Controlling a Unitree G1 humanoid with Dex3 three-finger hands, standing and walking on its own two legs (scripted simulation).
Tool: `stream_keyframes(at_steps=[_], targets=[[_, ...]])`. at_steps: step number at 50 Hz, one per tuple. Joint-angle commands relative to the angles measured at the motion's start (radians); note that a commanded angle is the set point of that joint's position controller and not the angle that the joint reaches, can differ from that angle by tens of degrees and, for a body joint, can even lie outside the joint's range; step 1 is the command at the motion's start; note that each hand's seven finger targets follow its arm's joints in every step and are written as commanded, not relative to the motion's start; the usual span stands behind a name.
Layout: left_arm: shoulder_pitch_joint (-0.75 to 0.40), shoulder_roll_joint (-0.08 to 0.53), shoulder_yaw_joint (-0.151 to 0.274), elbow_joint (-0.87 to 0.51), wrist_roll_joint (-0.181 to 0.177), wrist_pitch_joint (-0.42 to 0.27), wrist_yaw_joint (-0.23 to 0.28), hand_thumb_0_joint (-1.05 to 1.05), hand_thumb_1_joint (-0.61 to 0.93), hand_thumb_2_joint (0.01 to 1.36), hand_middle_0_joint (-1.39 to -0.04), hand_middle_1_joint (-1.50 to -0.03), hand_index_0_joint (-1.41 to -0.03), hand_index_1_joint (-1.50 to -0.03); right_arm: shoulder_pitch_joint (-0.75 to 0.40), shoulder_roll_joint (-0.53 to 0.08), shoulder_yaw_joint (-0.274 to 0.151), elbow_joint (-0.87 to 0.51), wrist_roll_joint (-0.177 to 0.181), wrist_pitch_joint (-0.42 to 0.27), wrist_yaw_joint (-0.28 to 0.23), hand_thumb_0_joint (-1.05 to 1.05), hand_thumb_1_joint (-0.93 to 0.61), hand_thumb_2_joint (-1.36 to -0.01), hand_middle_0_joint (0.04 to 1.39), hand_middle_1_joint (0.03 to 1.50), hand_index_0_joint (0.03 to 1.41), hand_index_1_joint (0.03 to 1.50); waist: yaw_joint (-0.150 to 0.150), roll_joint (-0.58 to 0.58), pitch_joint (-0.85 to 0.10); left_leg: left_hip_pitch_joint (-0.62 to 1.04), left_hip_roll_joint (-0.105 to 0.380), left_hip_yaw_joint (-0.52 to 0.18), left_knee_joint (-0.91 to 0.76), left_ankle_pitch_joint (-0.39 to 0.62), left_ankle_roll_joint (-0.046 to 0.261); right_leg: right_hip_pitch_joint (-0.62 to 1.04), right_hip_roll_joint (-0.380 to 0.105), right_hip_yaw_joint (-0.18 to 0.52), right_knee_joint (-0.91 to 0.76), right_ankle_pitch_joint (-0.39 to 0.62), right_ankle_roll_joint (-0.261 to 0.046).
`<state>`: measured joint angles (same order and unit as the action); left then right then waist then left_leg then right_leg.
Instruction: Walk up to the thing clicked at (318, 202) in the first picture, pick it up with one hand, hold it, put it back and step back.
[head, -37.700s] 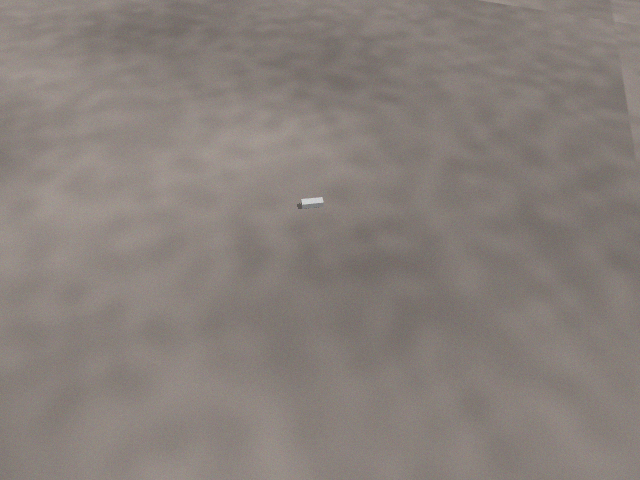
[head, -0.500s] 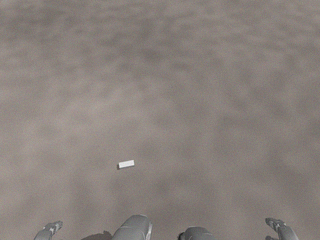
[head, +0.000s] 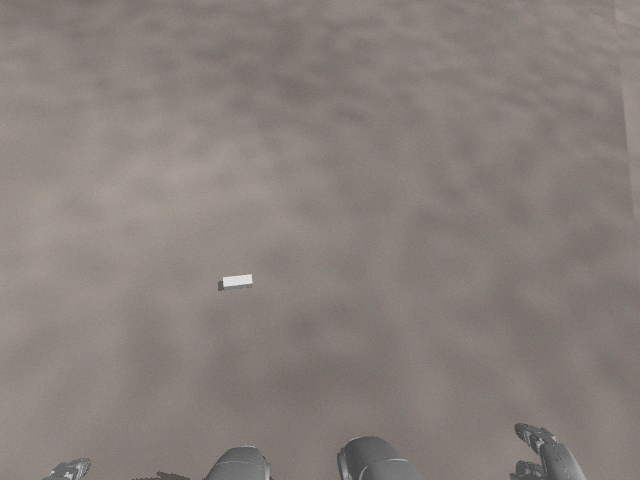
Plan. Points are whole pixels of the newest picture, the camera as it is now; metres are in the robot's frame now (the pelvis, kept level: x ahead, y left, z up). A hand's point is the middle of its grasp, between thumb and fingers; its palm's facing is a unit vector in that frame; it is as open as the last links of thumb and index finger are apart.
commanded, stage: step back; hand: left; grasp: from above
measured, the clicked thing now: (238, 282) +0.71 +0.23 -0.75
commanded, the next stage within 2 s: none
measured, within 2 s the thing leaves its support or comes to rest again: neither
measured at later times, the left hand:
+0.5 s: hand out of the picture -0.05 +0.23 -0.14, palm faces +0.05 -0.91 -0.42, open 7.4 cm
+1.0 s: hand out of the picture -0.30 +0.19 -0.16, palm faces +0.00 -0.92 -0.39, open 7.4 cm
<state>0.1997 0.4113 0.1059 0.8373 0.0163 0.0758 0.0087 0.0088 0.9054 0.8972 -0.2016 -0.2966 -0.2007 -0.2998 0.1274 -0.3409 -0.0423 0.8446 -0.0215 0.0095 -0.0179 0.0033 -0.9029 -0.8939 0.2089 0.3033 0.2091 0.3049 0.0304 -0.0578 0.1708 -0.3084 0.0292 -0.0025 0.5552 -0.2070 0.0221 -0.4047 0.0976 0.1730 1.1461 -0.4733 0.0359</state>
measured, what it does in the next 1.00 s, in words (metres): walks backwards: right foot, then left foot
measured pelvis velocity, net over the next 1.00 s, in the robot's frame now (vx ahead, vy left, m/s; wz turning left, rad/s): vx -0.34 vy -0.08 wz -0.03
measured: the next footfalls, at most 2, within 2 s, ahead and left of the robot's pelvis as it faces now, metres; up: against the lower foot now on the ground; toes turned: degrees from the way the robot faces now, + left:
right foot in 0.14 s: -0.05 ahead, -0.15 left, +0.00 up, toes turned +0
left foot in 0.54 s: -0.18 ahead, +0.07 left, +0.00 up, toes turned +3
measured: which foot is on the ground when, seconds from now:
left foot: down 0.00-0.18, up 0.20-0.52, down 0.54-0.94, up 0.96-1.00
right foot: up 0.00-0.12, down 0.14-0.56, up 0.58-0.88, down 0.90-1.00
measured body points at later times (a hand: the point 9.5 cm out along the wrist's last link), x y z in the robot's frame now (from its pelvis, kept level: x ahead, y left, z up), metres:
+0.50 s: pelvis -0.17 -0.05 -0.01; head -0.11 -0.05 +0.43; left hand -0.05 +0.27 -0.11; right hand -0.11 -0.36 -0.14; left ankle -0.21 +0.07 -0.71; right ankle -0.09 -0.15 -0.73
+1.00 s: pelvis -0.34 -0.08 -0.01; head -0.31 -0.09 +0.43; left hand -0.30 +0.24 -0.13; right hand -0.20 -0.40 -0.12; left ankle -0.25 +0.06 -0.71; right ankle -0.36 -0.21 -0.73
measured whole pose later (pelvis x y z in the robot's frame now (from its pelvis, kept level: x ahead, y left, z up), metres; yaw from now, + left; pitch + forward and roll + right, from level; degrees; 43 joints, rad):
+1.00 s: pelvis -0.34 -0.08 -0.01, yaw -2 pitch -3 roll +0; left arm 0.26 0.36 0.06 0.94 0.04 0.02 -0.01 0.01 0.90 0.90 -0.20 -0.30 -0.20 -0.30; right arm 0.11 -0.40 -0.06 0.85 -0.02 0.05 0.00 0.00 -0.91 -0.89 0.21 0.30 0.21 0.30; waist 0.05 0.04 0.10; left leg -0.48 0.01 -0.08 0.84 -0.43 0.00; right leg -0.23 0.02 0.05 0.67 -0.41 -0.01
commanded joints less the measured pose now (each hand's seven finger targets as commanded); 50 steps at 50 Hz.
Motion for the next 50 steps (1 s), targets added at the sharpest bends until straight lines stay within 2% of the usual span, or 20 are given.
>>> stream_keyframes(at_steps=[1,7,9,10,11,14,21,23,26,28,29,30,33,38,41,44,45,46,48,50], targets=[[-0.014,0.137,0.028,-0.090,0.004,-0.037,0.006,0.000,0.900,0.900,-0.200,-0.300,-0.200,-0.300,0.053,-0.286,-0.084,-0.076,-0.008,-0.009,-0.018,0.000,-0.900,-0.900,0.200,0.300,0.200,0.300,-0.072,0.240,-0.221,0.277,0.233,-0.203,-0.100,0.338,0.231,-0.047,-0.049,-0.063,-0.234,-0.036,0.015],[0.194,0.158,0.046,0.017,0.015,-0.043,-0.013,0.000,0.900,0.900,-0.200,-0.300,-0.200,-0.300,-0.055,-0.310,-0.085,-0.116,0.001,0.024,-0.003,0.000,-0.900,-0.900,0.200,0.300,0.200,0.300,0.016,0.241,-0.274,-0.014,0.170,-0.163,-0.042,-0.003,0.106,0.298,-0.083,-0.148,-0.673,0.174,-0.075],[0.108,0.295,0.079,-0.041,0.032,-0.046,-0.016,0.000,0.900,0.900,-0.200,-0.300,-0.200,-0.300,-0.048,-0.206,-0.061,-0.138,0.016,0.024,-0.010,0.000,-0.900,-0.900,0.200,0.300,0.200,0.300,0.012,-0.171,-0.152,-0.287,-0.121,-0.061,0.303,-0.325,-0.019,0.175,-0.367,0.322,-0.857,-0.024,-0.196],[0.005,0.379,0.089,-0.086,0.043,-0.043,-0.011,0.000,0.900,0.900,-0.200,-0.300,-0.200,-0.300,-0.080,-0.249,-0.082,-0.132,0.007,0.028,-0.030,0.000,-0.900,-0.900,0.200,0.300,0.200,0.300,0.052,-0.254,-0.087,-0.193,-0.109,-0.129,0.536,-0.410,-0.040,-0.109,-0.524,0.451,-0.947,-0.076,-0.334],[-0.061,0.340,0.079,-0.105,0.038,-0.046,-0.008,0.000,0.900,0.900,-0.200,-0.300,-0.200,-0.300,-0.048,-0.288,-0.090,-0.103,0.008,0.027,-0.029,0.000,-0.900,-0.900,0.200,0.300,0.200,0.300,0.012,-0.217,-0.033,-0.140,-0.091,-0.170,0.617,-0.350,-0.034,-0.210,-0.507,0.423,-0.962,-0.121,-0.321],[-0.172,0.195,0.051,-0.124,0.028,-0.050,0.004,0.000,0.900,0.900,-0.200,-0.300,-0.200,-0.300,0.092,-0.228,-0.064,-0.038,0.020,0.021,-0.019,0.000,-0.900,-0.900,0.200,0.300,0.200,0.300,-0.079,-0.097,-0.076,-0.176,-0.167,-0.168,0.666,-0.200,-0.025,-0.016,-0.261,0.007,-0.810,0.196,-0.165],[0.012,0.176,0.049,-0.128,0.032,-0.045,0.027,0.000,0.900,0.900,-0.200,-0.300,-0.200,-0.300,0.053,-0.202,-0.044,-0.072,0.001,-0.008,-0.025,0.000,-0.900,-0.900,0.200,0.300,0.200,0.300,0.044,-0.135,-0.213,-0.232,-0.088,-0.068,0.341,-0.353,-0.055,0.419,-0.363,0.039,-0.648,0.651,-0.257],[0.002,0.181,0.044,-0.136,0.025,-0.039,0.030,0.000,0.900,0.900,-0.200,-0.300,-0.200,-0.300,0.096,-0.201,-0.047,-0.059,0.000,-0.009,-0.023,0.000,-0.900,-0.900,0.200,0.300,0.200,0.300,0.031,-0.155,-0.246,-0.146,-0.052,-0.042,0.167,-0.315,-0.036,0.421,-0.368,0.044,-0.602,0.723,-0.244],[-0.086,0.196,0.029,-0.159,0.007,-0.019,0.020,0.000,0.900,0.900,-0.200,-0.300,-0.200,-0.300,0.224,-0.214,-0.062,0.000,-0.003,-0.008,-0.017,0.000,-0.900,-0.900,0.200,0.300,0.200,0.300,-0.043,-0.081,-0.281,0.068,-0.060,0.017,-0.158,-0.001,-0.001,0.284,-0.330,-0.013,-0.516,0.577,-0.177],[-0.087,0.126,0.006,-0.184,-0.003,-0.018,0.013,0.000,0.900,0.900,-0.200,-0.300,-0.200,-0.300,0.172,-0.357,-0.096,-0.020,-0.022,-0.003,-0.015,0.000,-0.900,-0.900,0.200,0.300,0.200,0.300,-0.029,0.254,-0.242,0.161,0.249,-0.437,-0.193,0.191,0.135,-0.064,-0.105,-0.154,-0.271,0.114,-0.066],[-0.144,0.167,0.030,-0.182,-0.002,-0.016,0.025,0.000,0.900,0.900,-0.200,-0.300,-0.200,-0.300,0.109,-0.433,-0.102,-0.049,-0.022,0.002,-0.009,0.000,-0.900,-0.900,0.200,0.300,0.200,0.300,-0.068,0.298,-0.197,-0.027,0.379,-0.550,-0.239,0.197,0.283,-0.039,-0.043,-0.097,-0.078,-0.177,-0.039],[-0.150,0.193,0.038,-0.167,0.005,-0.014,0.026,0.000,0.900,0.900,-0.200,-0.300,-0.200,-0.300,0.043,-0.420,-0.102,-0.065,-0.025,-0.009,-0.017,0.000,-0.900,-0.900,0.200,0.300,0.200,0.300,-0.053,0.277,-0.148,-0.145,0.415,-0.586,-0.254,0.204,0.316,0.011,-0.062,-0.006,0.080,-0.174,-0.042],[-0.053,0.162,0.033,-0.102,-0.011,-0.007,0.016,0.000,0.900,0.900,-0.200,-0.300,-0.200,-0.300,-0.038,-0.289,-0.062,-0.082,-0.033,-0.011,-0.024,0.000,-0.900,-0.900,0.200,0.300,0.200,0.300,0.020,0.142,-0.146,-0.040,0.211,-0.236,-0.156,0.358,0.194,-0.061,0.010,0.034,0.203,-0.030,-0.053],[-0.028,0.130,0.014,-0.091,0.006,-0.039,0.015,0.000,0.900,0.900,-0.200,-0.300,-0.200,-0.300,0.048,-0.248,-0.063,-0.066,-0.013,-0.003,-0.016,0.000,-0.900,-0.900,0.200,0.300,0.200,0.300,-0.036,0.217,-0.198,0.243,0.197,-0.188,-0.078,0.350,0.215,-0.107,-0.043,-0.063,-0.105,-0.044,-0.001],[-0.024,0.138,0.005,-0.062,0.004,-0.066,0.004,0.000,0.900,0.900,-0.200,-0.300,-0.200,-0.300,0.053,-0.285,-0.078,-0.064,-0.020,0.004,-0.005,0.000,-0.900,-0.900,0.200,0.300,0.200,0.300,-0.065,0.290,-0.254,0.257,0.196,-0.181,-0.086,0.094,0.201,0.012,-0.091,-0.130,-0.424,-0.038,-0.013],[0.114,0.142,0.013,0.040,0.010,-0.089,0.004,0.000,0.900,0.900,-0.200,-0.300,-0.200,-0.300,-0.002,-0.316,-0.083,-0.064,-0.016,0.032,0.006,0.000,-0.900,-0.900,0.200,0.300,0.200,0.300,-0.008,0.277,-0.278,0.095,0.169,-0.135,-0.010,-0.059,0.154,0.250,-0.073,-0.187,-0.771,0.134,-0.055],[0.131,0.176,0.024,0.063,0.021,-0.095,0.007,0.000,0.900,0.900,-0.200,-0.300,-0.200,-0.300,0.002,-0.264,-0.069,-0.065,-0.014,0.036,0.007,0.000,-0.900,-0.900,0.200,0.300,0.200,0.300,-0.007,0.156,-0.256,-0.029,0.110,-0.098,0.105,-0.140,0.108,0.307,-0.095,-0.082,-0.783,0.134,-0.072],[0.125,0.248,0.045,0.047,0.037,-0.102,0.007,0.000,0.900,0.900,-0.200,-0.300,-0.200,-0.300,-0.002,-0.206,-0.050,-0.091,-0.004,0.030,0.009,0.000,-0.900,-0.900,0.200,0.300,0.200,0.300,0.000,-0.057,-0.214,-0.244,0.001,-0.052,0.242,-0.282,0.035,0.321,-0.257,0.209,-0.818,-0.021,-0.130],[-0.065,0.367,0.059,-0.017,0.041,-0.094,0.012,0.000,0.900,0.900,-0.200,-0.300,-0.200,-0.300,-0.072,-0.270,-0.081,-0.080,-0.008,0.028,0.000,0.000,-0.900,-0.900,0.200,0.300,0.200,0.300,0.018,-0.148,-0.068,-0.090,-0.010,-0.173,0.436,-0.323,-0.033,-0.184,-0.520,0.458,-0.956,-0.383,-0.308],[-0.141,0.263,0.035,-0.030,0.035,-0.108,0.015,0.000,0.900,0.900,-0.200,-0.300,-0.200,-0.300,-0.038,-0.270,-0.077,-0.035,0.010,0.019,0.015,0.000,-0.900,-0.900,0.200,0.300,0.200,0.300,-0.035,-0.041,-0.023,-0.077,-0.037,-0.167,0.434,-0.216,-0.028,-0.123,-0.385,0.203,-0.854,-0.128,-0.241]])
